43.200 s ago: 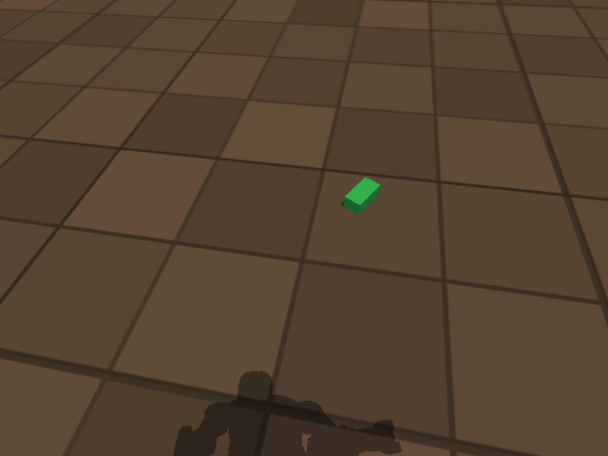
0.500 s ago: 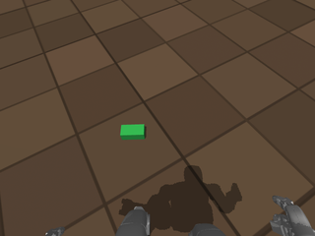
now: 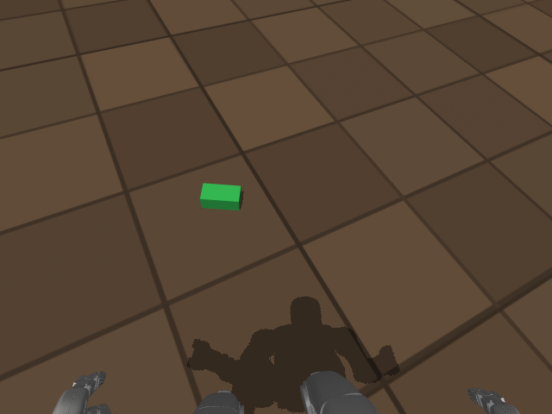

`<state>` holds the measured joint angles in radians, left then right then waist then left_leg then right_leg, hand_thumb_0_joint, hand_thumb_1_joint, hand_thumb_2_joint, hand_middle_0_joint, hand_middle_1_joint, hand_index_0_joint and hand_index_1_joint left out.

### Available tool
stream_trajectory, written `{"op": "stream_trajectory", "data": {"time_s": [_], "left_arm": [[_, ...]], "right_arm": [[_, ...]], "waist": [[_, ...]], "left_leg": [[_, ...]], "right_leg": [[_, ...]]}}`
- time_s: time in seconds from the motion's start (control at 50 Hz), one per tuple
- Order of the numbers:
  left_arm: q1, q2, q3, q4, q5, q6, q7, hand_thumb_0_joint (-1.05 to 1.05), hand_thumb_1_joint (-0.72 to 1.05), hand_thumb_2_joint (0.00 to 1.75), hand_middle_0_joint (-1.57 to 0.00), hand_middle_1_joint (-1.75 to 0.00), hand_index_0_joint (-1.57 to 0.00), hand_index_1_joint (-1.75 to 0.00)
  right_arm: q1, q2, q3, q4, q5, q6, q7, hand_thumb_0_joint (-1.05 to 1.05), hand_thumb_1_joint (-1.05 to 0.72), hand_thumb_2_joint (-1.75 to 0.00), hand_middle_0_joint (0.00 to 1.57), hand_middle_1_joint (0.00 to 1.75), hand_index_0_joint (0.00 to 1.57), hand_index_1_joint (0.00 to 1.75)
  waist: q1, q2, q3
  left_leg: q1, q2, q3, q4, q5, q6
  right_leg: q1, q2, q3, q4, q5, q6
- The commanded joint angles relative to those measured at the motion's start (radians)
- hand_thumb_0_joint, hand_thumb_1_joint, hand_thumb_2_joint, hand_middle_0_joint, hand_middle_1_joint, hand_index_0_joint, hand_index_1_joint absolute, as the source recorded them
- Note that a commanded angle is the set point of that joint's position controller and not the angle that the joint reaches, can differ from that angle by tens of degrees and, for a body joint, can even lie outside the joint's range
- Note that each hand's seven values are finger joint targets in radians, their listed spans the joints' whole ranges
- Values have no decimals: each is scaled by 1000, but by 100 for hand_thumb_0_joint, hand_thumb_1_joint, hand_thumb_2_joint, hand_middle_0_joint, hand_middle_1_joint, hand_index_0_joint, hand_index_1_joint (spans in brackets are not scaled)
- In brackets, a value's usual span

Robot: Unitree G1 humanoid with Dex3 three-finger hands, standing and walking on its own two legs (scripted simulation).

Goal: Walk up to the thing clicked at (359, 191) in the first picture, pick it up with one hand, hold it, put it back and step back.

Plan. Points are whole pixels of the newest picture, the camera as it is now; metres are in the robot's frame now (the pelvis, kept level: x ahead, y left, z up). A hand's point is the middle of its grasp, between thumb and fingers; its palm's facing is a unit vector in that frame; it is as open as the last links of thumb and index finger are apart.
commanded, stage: step back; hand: left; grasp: from above
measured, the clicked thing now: (221, 196) +0.96 +0.19 -0.73
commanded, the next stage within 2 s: stand in 1.36 s
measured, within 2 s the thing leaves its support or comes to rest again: neither
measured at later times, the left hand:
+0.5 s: hand out of the picture -0.10 +0.24 -0.14, palm faces +0.08 -0.90 -0.43, open 7.4 cm
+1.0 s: hand out of the picture -0.10 +0.18 -0.14, palm faces +0.12 -0.90 -0.41, open 7.4 cm
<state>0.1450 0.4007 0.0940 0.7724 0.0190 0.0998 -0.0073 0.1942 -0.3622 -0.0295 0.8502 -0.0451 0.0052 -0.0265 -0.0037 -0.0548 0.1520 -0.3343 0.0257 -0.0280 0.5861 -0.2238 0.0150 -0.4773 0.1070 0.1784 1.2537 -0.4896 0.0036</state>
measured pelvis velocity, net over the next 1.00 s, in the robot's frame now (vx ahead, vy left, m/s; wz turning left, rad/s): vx -0.12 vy -0.10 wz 0.09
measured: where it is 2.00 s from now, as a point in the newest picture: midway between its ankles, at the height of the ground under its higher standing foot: outside the picture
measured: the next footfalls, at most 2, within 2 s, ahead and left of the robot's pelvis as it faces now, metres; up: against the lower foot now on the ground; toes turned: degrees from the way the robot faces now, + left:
right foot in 0.18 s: -0.08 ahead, -0.18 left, +0.00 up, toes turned -1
left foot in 0.50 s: -0.13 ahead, +0.07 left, +0.00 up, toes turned +2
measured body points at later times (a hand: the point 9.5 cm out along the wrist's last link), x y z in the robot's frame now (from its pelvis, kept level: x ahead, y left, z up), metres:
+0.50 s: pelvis -0.15 -0.05 -0.01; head -0.13 -0.06 +0.44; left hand -0.11 +0.28 -0.11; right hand -0.09 -0.37 -0.14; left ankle -0.17 +0.07 -0.73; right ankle -0.12 -0.18 -0.73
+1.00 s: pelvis -0.12 -0.10 +0.00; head -0.11 -0.12 +0.45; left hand -0.10 +0.22 -0.11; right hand -0.03 -0.41 -0.14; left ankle -0.11 +0.05 -0.69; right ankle -0.09 -0.19 -0.73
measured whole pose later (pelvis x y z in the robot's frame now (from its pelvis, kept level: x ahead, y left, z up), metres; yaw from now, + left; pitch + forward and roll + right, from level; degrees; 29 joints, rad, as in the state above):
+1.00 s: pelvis -0.12 -0.10 +0.00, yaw +5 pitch -3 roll +0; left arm 0.25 0.35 0.06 0.97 0.03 -0.06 -0.01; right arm 0.24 -0.42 -0.06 0.97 -0.03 0.00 0.01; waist 0.04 0.06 0.07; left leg -0.42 -0.01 -0.10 0.95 -0.43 0.01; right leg -0.25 -0.01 -0.09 0.60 -0.30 -0.04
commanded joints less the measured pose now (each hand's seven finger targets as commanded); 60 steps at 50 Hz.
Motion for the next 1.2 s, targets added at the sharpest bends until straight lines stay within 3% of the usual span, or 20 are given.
{"op": "stream_trajectory", "data": {"time_s": [0.0,0.14,0.18,0.2,0.22,0.28,0.38,0.46,0.48,0.52,0.56,0.6,0.76,0.78,0.8,0.84,0.92,1.08,1.14,1.18], "left_arm": [[15,167,50,-82,12,-35,12,0,90,90,-20,-30,-20,-30],[229,171,52,70,6,-51,-3,0,90,90,-20,-30,-20,-30],[231,296,87,58,40,-57,-5,0,90,90,-20,-30,-20,-30],[95,407,101,-3,44,-52,2,0,90,90,-20,-30,-20,-30],[-27,403,98,-33,36,-57,10,0,90,90,-20,-30,-20,-30],[-89,226,51,-27,32,-80,15,0,90,90,-20,-30,-20,-30],[66,252,68,18,43,-111,9,0,90,90,-20,-30,-20,-30],[55,258,56,29,21,-98,1,0,90,90,-20,-30,-20,-30],[84,206,32,30,19,-94,0,0,90,90,-20,-30,-20,-30],[61,119,8,18,-4,-101,0,0,90,90,-20,-30,-20,-30],[-41,259,48,27,10,-117,-2,0,90,90,-20,-30,-20,-30],[16,200,39,57,2,-125,-12,0,90,90,-20,-30,-20,-30],[174,169,46,161,8,-145,-6,0,90,90,-20,-30,-20,-30],[194,182,49,171,14,-152,5,0,90,90,-20,-30,-20,-30],[233,248,68,170,31,-162,16,0,90,90,-20,-30,-20,-30],[92,333,79,106,31,-167,17,0,90,90,-20,-30,-20,-30],[36,246,45,111,9,-188,23,0,90,90,-20,-30,-20,-30],[27,229,22,118,-4,-172,37,0,90,90,-20,-30,-20,-30],[15,221,14,112,-15,-152,40,0,90,90,-20,-30,-20,-30],[41,171,-5,104,-21,-143,40,0,90,90,-20,-30,-20,-30]], "right_arm": [[3,-285,-96,-96,8,-16,-25,0,-90,-90,20,30,20,30],[-87,-325,-97,-116,8,26,-7,0,-90,-90,20,30,20,30],[-85,-206,-65,-148,22,25,-12,0,-90,-90,20,30,20,30],[-131,-224,-84,-158,21,22,-29,0,-90,-90,20,30,20,30],[-99,-285,-108,-129,20,23,-30,0,-90,-90,20,30,20,30],[-4,-238,-82,-51,27,16,-8,0,-90,-90,20,30,20,30],[-6,-224,-70,-33,16,-17,9,0,-90,-90,20,30,20,30],[47,-197,-74,14,5,-49,19,0,-90,-90,20,30,20,30],[81,-209,-89,38,0,-57,15,0,-90,-90,20,30,20,30],[86,-351,-117,29,-8,-63,14,0,-90,-90,20,30,20,30],[41,-377,-128,30,8,-60,19,0,-90,-90,20,30,20,30],[18,-279,-95,21,-2,-66,24,0,-90,-90,20,30,20,30],[-43,-235,-84,6,12,-26,36,0,-90,-90,20,30,20,30],[4,-177,-65,10,15,-19,32,0,-90,-90,20,30,20,30],[20,-110,-42,-5,20,-21,28,0,-90,-90,20,30,20,30],[27,-221,-75,10,14,-17,13,0,-90,-90,20,30,20,30],[83,-213,-75,73,20,-23,24,0,-90,-90,20,30,20,30],[15,-163,-58,77,20,-9,23,0,-90,-90,20,30,20,30],[33,-173,-63,104,20,-21,17,0,-90,-90,20,30,20,30],[1,-251,-80,100,15,-27,8,0,-90,-90,20,30,20,30]], "waist": [[-21,201,-202],[48,280,-280],[70,-108,-169],[101,-239,-111],[48,-206,-20],[-25,-53,-35],[79,-150,-104],[30,-138,-149],[23,-54,-177],[5,245,-142],[-13,164,11],[16,159,5],[77,192,-108],[82,91,-134],[98,-117,-144],[64,-39,-59],[12,-1,-56],[23,-125,-147],[-2,-69,-207],[17,100,-261]], "left_leg": [[281,224,-214,-112,341,226],[28,162,-119,-62,-45,137],[-334,-69,-19,260,-352,22],[-245,-100,-79,456,-396,-27],[-146,-37,-135,566,-353,-30],[-153,-127,-106,599,-200,-23],[-238,-61,-39,264,-255,-47],[86,-54,33,-259,-197,-4],[247,-46,-28,-305,-113,10],[363,277,-549,-371,-443,164],[53,355,-571,-399,-544,277],[142,212,-343,-340,-341,192],[-132,93,-118,-112,-400,104],[-199,55,-81,20,-368,78],[-308,-67,-28,293,-336,38],[-286,-27,-136,444,-353,12],[-173,5,-146,393,-189,-3],[1,-1,44,115,-131,-7],[112,-10,64,-98,145,13],[199,164,-152,-90,399,90]], "right_leg": [[-52,-49,-19,-192,-35,40],[349,-82,-209,-804,142,-32],[326,-322,236,-917,-113,-130],[14,-532,448,-1041,-226,-291],[-183,-566,462,-1088,-329,-302],[-9,-297,32,-904,7,-172],[336,-312,100,-895,-189,-178],[268,-339,37,-783,9,-168],[183,-289,-22,-657,112,-123],[-207,-106,-239,-395,-41,-22],[-65,-197,-105,-293,-49,-37],[-85,-186,-128,-391,38,-39],[407,-77,-267,-719,201,-24],[502,-99,-201,-783,165,-27],[529,-302,143,-943,-46,-76],[271,-545,448,-1074,-337,-239],[232,-380,95,-963,135,-157],[264,-357,-102,-750,849,-144],[281,-312,-141,-603,824,-97],[189,-215,-171,-500,555,-37]]}}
